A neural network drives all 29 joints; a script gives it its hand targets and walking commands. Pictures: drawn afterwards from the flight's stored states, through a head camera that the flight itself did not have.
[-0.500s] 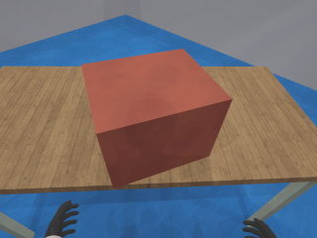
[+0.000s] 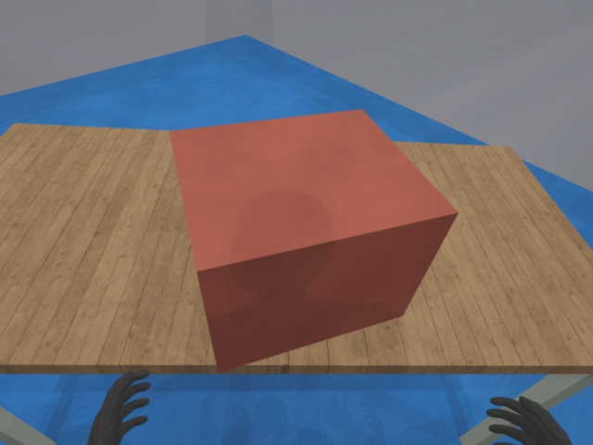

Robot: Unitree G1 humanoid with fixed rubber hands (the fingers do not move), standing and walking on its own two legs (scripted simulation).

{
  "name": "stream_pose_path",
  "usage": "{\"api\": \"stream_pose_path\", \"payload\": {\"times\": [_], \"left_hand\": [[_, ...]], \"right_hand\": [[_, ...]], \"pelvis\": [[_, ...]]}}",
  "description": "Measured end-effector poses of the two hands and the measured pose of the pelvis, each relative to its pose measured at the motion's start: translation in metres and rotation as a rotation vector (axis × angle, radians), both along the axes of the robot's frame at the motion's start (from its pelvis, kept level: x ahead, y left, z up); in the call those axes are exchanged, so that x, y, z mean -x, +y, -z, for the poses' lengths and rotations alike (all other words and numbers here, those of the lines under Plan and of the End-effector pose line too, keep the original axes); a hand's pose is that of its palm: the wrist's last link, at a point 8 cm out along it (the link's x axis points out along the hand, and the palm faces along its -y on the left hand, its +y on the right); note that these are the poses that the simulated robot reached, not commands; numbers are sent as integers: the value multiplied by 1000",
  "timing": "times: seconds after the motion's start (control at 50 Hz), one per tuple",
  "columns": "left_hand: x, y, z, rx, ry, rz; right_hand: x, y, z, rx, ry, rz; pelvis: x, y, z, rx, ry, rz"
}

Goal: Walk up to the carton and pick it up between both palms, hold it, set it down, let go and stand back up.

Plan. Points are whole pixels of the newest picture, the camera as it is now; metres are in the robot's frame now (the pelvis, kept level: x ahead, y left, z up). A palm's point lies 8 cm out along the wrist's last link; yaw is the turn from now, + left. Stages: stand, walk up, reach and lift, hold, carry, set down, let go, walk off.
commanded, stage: reach and lift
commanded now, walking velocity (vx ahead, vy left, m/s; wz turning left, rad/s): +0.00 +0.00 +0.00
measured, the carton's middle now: (295, 231) +0.44 +0.02 +0.06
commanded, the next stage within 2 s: none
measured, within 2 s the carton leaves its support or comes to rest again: neither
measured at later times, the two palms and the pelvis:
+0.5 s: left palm (128, 424) +0.17 +0.19 +0.02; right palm out of the picture +0.18 -0.35 +0.03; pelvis -0.02 -0.01 -0.01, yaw +0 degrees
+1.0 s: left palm (116, 357) +0.22 +0.21 +0.06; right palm (580, 351) +0.26 -0.34 +0.07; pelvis -0.02 -0.01 +0.00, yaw -1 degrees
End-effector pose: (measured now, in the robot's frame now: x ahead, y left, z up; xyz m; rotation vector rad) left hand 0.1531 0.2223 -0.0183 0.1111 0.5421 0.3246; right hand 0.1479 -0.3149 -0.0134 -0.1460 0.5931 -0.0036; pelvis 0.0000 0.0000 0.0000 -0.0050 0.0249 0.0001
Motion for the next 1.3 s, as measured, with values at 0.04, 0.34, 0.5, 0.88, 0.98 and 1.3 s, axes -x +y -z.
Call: {"api": "stream_pose_path", "payload": {"times": [0.04,0.34,0.5,0.88,0.98,1.3], "left_hand": [[-2,-2,-4,3,-21,-6],[-8,-20,-26,30,-169,-66],[-16,-28,-36,45,-244,-98],[-60,-16,-72,37,-290,-101],[-69,-10,-82,29,-288,-97],[-85,5,-104,18,-297,-105]], "right_hand": [[-2,-3,-4,-1,-13,-5],[-18,-29,-34,-2,-118,-59],[-33,-33,-42,-25,-179,-91],[-92,-29,-72,-49,-236,-110],[-107,-28,-83,-41,-239,-107],[-146,-17,-106,-49,-269,-119]], "pelvis": [[-1,1,0,1,4,1],[6,-5,5,-1,32,5],[16,-11,10,-10,51,3],[26,-10,8,-15,84,16],[21,-7,4,-9,83,17],[12,-5,-2,3,76,13]]}}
